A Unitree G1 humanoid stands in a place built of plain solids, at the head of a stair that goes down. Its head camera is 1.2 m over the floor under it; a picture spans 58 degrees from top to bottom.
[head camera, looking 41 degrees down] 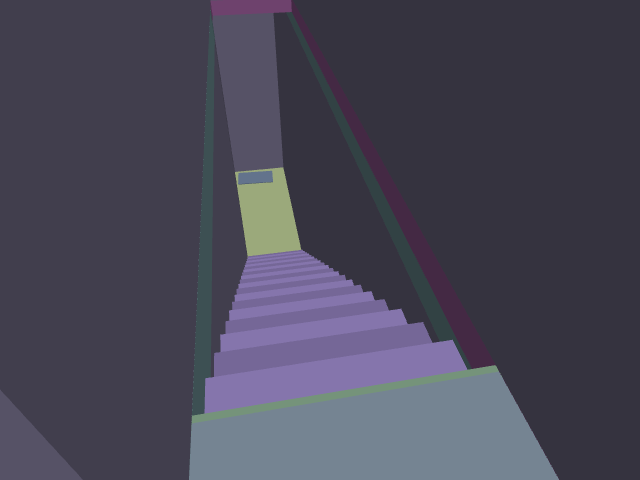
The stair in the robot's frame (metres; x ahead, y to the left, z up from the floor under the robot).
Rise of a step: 0.19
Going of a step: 0.24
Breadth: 0.94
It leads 10 degrees to the left of straight ahead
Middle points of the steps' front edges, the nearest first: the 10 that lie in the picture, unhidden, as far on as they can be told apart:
0.69 -0.09 0.00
0.93 -0.05 -0.19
1.17 -0.01 -0.38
1.40 0.03 -0.57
1.64 0.08 -0.76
1.87 0.12 -0.95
2.11 0.16 -1.14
2.35 0.20 -1.33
2.58 0.25 -1.52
2.82 0.29 -1.71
